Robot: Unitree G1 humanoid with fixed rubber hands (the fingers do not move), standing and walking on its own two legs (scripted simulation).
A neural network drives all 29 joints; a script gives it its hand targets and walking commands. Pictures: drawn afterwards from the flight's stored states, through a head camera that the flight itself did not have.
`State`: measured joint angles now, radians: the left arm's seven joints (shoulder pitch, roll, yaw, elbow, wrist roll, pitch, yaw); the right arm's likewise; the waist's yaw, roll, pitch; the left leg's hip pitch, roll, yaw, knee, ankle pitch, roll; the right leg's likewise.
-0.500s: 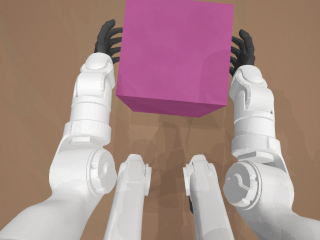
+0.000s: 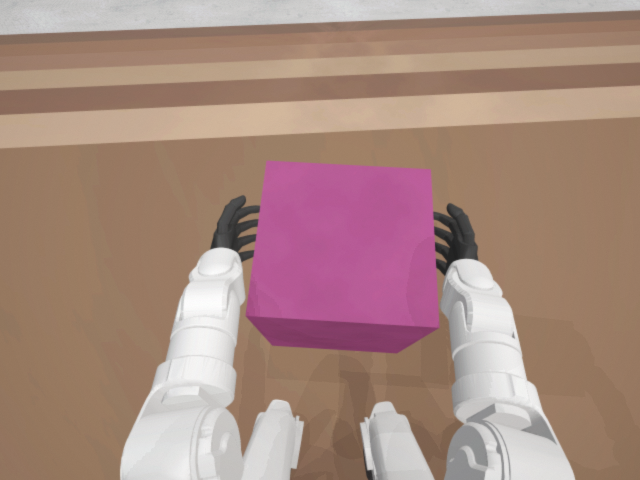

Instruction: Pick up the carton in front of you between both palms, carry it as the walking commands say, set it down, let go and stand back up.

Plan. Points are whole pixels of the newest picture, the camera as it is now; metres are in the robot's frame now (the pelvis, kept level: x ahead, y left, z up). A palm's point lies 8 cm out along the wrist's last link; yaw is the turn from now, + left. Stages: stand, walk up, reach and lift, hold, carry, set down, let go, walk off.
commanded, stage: reach and lift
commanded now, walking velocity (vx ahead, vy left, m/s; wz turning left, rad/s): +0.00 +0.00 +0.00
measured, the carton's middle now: (340, 269) +0.42 -0.01 -0.11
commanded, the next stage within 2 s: hold in 1.64 s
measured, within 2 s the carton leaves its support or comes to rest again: neither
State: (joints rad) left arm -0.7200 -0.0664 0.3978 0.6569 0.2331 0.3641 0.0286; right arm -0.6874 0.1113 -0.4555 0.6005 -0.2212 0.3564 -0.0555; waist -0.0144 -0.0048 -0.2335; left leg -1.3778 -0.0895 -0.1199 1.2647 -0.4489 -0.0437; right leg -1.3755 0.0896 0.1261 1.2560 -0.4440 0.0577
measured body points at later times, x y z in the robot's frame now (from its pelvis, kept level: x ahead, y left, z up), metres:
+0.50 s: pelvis +0.05 +0.00 +0.12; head +0.07 +0.00 +0.57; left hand +0.37 +0.15 +0.10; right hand +0.37 -0.16 +0.11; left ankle +0.06 +0.13 -0.61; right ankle +0.06 -0.14 -0.61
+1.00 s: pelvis +0.04 -0.01 +0.13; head +0.02 +0.00 +0.58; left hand +0.35 +0.15 +0.15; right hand +0.35 -0.16 +0.15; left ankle +0.06 +0.13 -0.61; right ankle +0.07 -0.14 -0.61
